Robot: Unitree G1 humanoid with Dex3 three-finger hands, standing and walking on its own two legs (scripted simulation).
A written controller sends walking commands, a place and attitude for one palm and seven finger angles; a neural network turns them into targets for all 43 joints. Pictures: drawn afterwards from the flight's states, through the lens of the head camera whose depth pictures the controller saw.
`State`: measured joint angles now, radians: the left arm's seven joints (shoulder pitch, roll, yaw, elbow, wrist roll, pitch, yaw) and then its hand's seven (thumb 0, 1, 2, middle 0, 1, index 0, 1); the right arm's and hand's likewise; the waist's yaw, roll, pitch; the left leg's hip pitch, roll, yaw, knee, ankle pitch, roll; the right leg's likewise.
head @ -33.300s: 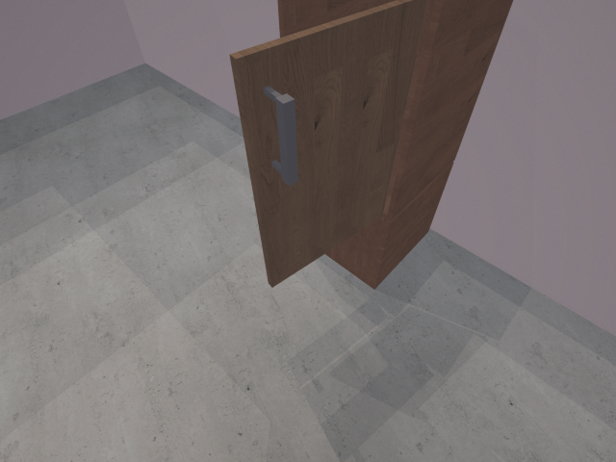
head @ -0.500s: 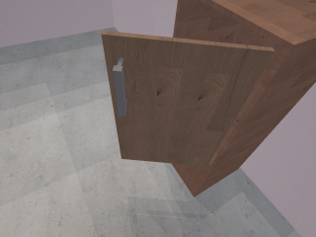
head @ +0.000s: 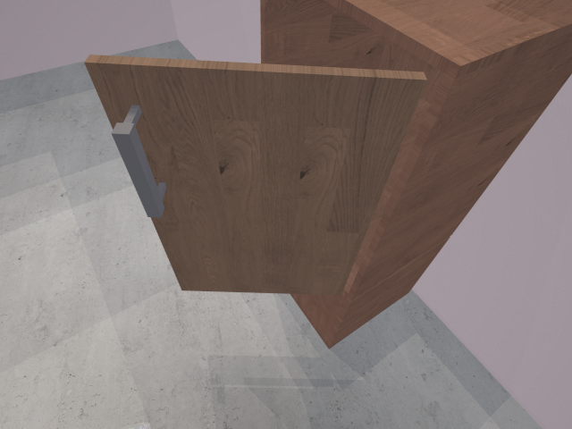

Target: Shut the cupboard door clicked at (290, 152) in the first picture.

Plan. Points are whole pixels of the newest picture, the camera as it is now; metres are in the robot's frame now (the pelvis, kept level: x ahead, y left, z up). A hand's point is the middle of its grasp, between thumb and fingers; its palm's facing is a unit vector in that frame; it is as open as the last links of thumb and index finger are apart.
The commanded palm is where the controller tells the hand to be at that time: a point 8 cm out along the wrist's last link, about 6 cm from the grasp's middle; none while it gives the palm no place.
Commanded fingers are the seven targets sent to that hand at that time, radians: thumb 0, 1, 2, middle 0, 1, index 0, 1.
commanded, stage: come to a stop and stand still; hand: left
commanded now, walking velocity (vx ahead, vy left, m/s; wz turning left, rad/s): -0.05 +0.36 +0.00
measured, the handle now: (145, 165) +0.43 +0.22 +0.12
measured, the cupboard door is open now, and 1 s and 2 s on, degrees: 56 56 56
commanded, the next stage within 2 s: look again from close up in 0.70 s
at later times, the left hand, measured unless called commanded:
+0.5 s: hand out of the picture +0.01 +0.24 -0.17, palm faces +0.02 -0.97 -0.25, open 7.4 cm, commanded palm none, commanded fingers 0.00 0.90 0.90 -0.20 -0.30 -0.20 -0.30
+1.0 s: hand out of the picture +0.00 +0.20 -0.16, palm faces +0.00 -0.98 -0.21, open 7.4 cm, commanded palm none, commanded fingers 0.00 0.90 0.90 -0.20 -0.30 -0.20 -0.30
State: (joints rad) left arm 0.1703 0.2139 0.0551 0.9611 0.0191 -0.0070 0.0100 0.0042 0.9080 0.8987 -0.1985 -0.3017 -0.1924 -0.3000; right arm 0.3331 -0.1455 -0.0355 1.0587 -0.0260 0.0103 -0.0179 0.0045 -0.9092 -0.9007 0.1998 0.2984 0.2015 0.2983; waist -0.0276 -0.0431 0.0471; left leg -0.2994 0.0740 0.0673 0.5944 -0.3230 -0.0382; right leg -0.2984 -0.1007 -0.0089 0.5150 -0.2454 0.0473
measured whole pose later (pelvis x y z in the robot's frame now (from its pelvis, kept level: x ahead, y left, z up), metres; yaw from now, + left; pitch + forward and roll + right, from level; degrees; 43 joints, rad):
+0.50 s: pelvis -0.01 +0.04 +0.00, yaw +0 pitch -2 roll +0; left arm 0.30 0.21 0.01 1.00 0.02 0.04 0.04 0.01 0.91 0.90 -0.20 -0.30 -0.20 -0.30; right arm 0.22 -0.18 -0.02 0.89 -0.02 0.01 0.00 0.01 -0.91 -0.90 0.20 0.30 0.20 0.30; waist 0.01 0.00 0.02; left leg -0.27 -0.04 0.13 0.61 -0.30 0.10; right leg -0.29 -0.08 0.04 0.64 -0.34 0.00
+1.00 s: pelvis -0.01 +0.02 +0.01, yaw +0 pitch -2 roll +1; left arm 0.30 0.17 -0.01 1.05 0.02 0.00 0.03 0.01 0.90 0.90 -0.20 -0.30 -0.20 -0.30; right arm 0.29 -0.19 -0.01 1.06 -0.01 -0.01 0.00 0.01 -0.91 -0.90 0.20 0.30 0.20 0.30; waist -0.01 0.00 0.03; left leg -0.19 -0.05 0.11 0.41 -0.20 0.07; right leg -0.22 -0.06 0.04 0.47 -0.22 0.05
